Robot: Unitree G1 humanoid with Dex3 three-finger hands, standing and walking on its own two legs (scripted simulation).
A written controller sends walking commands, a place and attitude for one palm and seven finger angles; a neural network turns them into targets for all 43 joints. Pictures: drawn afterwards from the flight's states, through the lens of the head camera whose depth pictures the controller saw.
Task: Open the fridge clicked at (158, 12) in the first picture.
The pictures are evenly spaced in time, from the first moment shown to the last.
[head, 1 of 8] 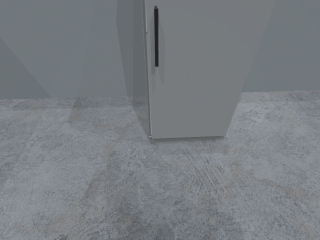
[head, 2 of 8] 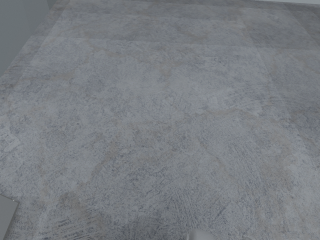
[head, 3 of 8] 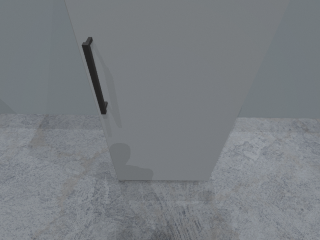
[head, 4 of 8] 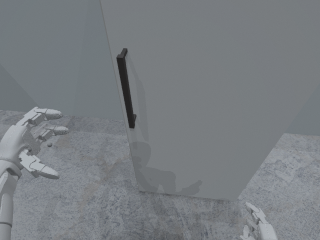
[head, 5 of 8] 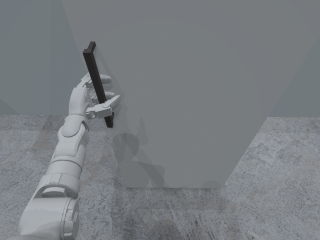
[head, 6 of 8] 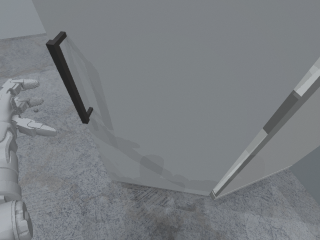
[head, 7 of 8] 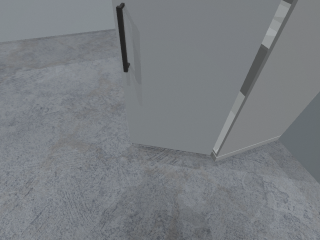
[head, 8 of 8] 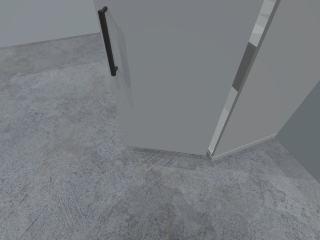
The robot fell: no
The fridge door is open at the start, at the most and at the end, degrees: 0 71 60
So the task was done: yes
